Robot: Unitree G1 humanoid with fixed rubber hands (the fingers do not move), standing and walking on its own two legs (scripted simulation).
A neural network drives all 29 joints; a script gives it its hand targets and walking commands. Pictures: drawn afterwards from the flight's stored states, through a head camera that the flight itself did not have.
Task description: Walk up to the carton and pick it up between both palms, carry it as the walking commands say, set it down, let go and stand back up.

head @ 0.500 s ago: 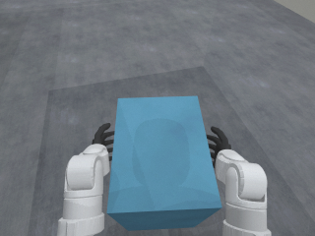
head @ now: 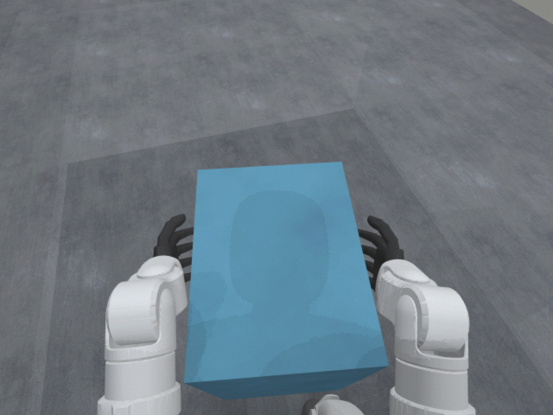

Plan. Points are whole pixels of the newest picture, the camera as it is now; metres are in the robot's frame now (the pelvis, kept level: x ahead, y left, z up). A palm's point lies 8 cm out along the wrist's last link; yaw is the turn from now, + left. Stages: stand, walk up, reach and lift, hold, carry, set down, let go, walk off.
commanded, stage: carry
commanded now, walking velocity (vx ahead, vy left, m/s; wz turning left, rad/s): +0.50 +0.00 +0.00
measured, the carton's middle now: (277, 293) +0.29 +0.00 -0.01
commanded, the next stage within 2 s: none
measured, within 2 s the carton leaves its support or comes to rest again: neither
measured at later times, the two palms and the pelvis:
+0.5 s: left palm (197, 94) +0.66 +0.15 +0.08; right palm (344, 92) +0.65 -0.13 +0.09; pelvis +0.37 +0.01 +0.01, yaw +0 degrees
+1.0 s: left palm (207, 29) +0.93 +0.16 +0.08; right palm (324, 25) +0.92 -0.12 +0.09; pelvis +0.63 +0.02 +0.01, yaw +1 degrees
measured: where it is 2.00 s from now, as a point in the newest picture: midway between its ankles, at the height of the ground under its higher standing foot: (262, 195)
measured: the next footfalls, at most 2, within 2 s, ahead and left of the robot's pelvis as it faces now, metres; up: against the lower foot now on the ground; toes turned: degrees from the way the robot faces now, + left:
left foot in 0.34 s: +0.34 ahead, +0.12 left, +0.00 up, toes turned +6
right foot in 0.62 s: +0.60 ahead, -0.10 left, +0.00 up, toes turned -3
